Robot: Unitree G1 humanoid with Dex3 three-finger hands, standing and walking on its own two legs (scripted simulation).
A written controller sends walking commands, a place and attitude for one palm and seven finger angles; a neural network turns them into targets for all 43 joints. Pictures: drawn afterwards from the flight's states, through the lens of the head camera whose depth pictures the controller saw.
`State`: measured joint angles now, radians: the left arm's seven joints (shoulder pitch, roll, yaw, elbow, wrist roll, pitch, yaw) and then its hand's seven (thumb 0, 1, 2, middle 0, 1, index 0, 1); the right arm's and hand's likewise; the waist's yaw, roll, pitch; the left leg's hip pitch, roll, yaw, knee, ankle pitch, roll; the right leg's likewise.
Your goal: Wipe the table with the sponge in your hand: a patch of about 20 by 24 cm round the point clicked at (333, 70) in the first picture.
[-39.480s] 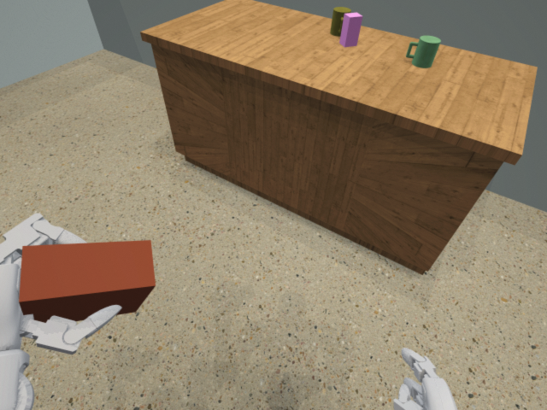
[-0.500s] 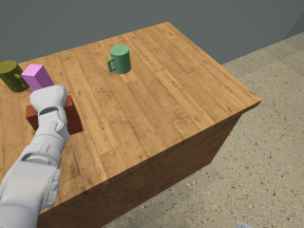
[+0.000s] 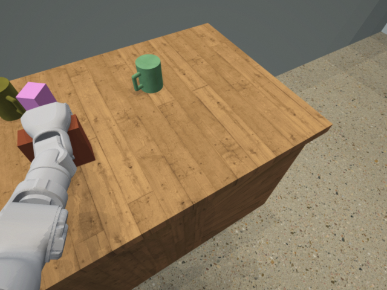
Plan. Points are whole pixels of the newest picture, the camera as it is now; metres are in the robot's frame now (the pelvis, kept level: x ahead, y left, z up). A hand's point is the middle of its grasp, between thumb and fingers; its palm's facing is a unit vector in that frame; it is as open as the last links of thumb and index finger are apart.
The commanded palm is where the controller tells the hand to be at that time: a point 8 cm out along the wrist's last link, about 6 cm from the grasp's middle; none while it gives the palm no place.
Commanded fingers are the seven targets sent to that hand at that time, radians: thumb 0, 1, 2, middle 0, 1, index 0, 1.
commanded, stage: slide back across to the first lane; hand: left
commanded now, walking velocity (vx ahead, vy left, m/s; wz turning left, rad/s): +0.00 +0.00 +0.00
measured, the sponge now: (62, 151) +0.43 +0.30 +0.00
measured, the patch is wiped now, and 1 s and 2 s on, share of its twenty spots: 0.95 0.95 0.95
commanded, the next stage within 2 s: wipe back along the first lane in 0.42 s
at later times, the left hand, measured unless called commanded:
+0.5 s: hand (29, 152) +0.40 +0.35 +0.05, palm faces -0.09 -0.04 -1.00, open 9.7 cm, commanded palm +0.38 +0.34 +0.09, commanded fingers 0.00 0.10 1.30 -1.20 -1.60 -1.20 -1.60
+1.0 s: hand (31, 162) +0.37 +0.34 +0.04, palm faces -0.06 -0.02 -1.00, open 9.7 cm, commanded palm +0.34 +0.31 +0.07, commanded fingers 0.00 0.10 1.30 -1.20 -1.60 -1.20 -1.60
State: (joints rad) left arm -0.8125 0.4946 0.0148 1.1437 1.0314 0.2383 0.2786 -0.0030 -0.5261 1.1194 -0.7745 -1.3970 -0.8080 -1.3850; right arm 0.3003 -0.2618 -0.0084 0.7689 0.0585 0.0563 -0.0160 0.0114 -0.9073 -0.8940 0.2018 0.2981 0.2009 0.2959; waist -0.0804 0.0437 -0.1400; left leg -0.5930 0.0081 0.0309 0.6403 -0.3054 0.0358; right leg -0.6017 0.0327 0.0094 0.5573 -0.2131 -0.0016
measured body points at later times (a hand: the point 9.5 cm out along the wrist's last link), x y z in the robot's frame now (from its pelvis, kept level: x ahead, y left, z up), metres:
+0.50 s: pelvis +0.02 +0.00 +0.01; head +0.07 +0.01 +0.45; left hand +0.40 +0.35 +0.10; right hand +0.15 -0.26 -0.11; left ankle -0.01 +0.09 -0.72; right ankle +0.03 -0.12 -0.72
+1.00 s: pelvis +0.02 +0.00 +0.01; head +0.06 +0.00 +0.46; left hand +0.37 +0.33 +0.10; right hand +0.17 -0.25 -0.12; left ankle -0.01 +0.09 -0.72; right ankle +0.03 -0.12 -0.72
